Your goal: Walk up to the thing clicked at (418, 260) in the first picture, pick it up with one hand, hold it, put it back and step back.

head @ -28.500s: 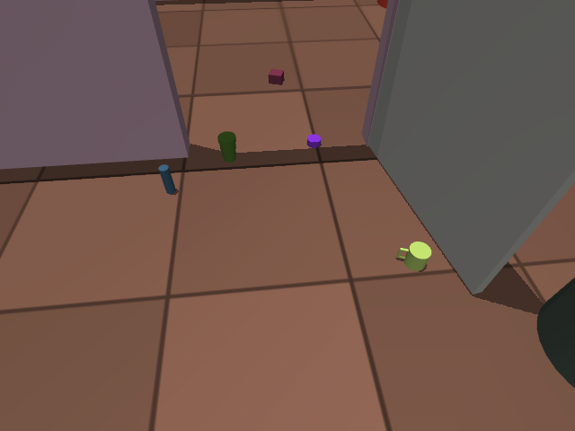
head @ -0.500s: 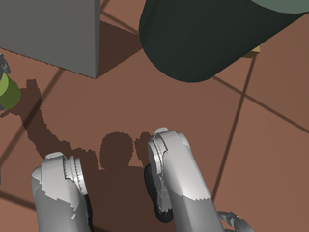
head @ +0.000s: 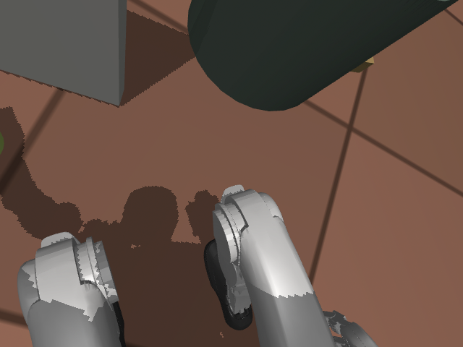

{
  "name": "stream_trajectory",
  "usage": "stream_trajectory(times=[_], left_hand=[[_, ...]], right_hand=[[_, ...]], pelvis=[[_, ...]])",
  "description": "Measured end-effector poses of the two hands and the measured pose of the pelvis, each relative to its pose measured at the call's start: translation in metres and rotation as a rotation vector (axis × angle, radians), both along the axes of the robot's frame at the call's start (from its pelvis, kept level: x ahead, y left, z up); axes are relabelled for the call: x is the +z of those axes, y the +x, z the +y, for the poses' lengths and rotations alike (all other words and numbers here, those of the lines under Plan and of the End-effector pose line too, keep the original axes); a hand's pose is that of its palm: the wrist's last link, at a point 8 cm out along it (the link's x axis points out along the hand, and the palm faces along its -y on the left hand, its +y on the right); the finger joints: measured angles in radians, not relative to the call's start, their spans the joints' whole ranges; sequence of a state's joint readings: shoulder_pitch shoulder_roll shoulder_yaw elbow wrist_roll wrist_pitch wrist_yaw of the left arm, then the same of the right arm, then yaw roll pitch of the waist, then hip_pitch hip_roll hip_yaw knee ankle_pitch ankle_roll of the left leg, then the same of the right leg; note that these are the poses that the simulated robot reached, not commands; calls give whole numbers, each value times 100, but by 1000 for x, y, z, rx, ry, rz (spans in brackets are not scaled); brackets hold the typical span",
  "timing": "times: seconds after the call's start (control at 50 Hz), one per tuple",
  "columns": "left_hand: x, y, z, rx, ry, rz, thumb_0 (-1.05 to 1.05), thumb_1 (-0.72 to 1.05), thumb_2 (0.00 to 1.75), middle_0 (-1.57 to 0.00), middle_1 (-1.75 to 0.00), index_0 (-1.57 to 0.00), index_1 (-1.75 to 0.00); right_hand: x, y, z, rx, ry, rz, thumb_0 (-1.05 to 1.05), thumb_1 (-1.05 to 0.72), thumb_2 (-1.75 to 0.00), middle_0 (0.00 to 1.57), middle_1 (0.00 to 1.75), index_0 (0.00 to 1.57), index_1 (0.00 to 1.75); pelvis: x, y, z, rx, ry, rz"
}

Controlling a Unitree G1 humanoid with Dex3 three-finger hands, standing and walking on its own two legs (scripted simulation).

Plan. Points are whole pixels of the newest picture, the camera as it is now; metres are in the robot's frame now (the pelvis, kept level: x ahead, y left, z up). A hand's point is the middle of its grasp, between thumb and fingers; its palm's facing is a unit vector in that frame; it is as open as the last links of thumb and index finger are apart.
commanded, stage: rest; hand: left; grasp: from above
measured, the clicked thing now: out of the picture +0.48 +0.32 -0.22
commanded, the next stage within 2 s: open in 1.06 s
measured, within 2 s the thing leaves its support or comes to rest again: neither
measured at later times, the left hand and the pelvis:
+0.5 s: hand out of the picture +0.48 +0.30 -0.23, palm faces -0.45 -0.09 -0.89, open 11.0 cm; pelvis +0.00 +0.00 -0.01, yaw -3 degrees
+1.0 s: hand out of the picture +0.48 +0.30 -0.24, palm faces -0.46 -0.09 -0.88, open 11.0 cm; pelvis +0.00 +0.01 -0.01, yaw -4 degrees
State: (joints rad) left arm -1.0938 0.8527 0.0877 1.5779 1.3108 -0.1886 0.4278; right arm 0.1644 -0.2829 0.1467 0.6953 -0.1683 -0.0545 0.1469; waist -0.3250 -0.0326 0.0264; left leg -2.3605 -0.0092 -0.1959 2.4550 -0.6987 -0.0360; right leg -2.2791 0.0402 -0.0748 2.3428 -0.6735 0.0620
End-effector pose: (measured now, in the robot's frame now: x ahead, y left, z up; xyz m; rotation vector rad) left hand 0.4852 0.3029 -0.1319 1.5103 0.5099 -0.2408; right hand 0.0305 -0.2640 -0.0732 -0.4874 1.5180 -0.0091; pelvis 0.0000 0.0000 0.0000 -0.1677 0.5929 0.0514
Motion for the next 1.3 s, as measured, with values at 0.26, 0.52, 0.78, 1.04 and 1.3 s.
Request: stream_trajectory(times=[0.26, 0.52, 0.78, 1.04, 1.3], left_hand=[[-25, 3, -3, 13, -13, 10, 1, -19, 83, -43, -98, -46, -96], [-42, 4, -3, 22, -18, -6, 1, -19, 83, -44, -97, -47, -95], [-49, 3, -1, 34, -16, 2, 1, -20, 83, -45, -96, -48, -94], [-52, 3, -3, 30, -18, 2, 1, -20, 83, -45, -96, -48, -94], [-52, 3, -3, 23, -13, 11, 0, -19, 83, -43, -97, -46, -95]], right_hand=[[3, -5, 3, 32, 4, 16, 0, -91, -90, 21, 30, 20, 30], [12, -7, 2, 70, -14, 19, 0, -92, -90, 21, 30, 20, 30], [15, -9, 8, 90, 3, 14, 0, -92, -90, 21, 30, 20, 30], [17, -16, 13, 111, 17, 20, 0, -92, -90, 21, 30, 20, 30], [18, -25, 16, 123, 29, 20, 0, -92, -90, 21, 30, 20, 30]], pelvis=[[-5, 0, 2, -11, -18, -17], [-9, -1, 5, -23, -39, -39], [-9, -2, 7, -29, -50, -54], [-11, -4, 7, -34, -56, -71], [-12, -7, 7, -42, -61, -89]])
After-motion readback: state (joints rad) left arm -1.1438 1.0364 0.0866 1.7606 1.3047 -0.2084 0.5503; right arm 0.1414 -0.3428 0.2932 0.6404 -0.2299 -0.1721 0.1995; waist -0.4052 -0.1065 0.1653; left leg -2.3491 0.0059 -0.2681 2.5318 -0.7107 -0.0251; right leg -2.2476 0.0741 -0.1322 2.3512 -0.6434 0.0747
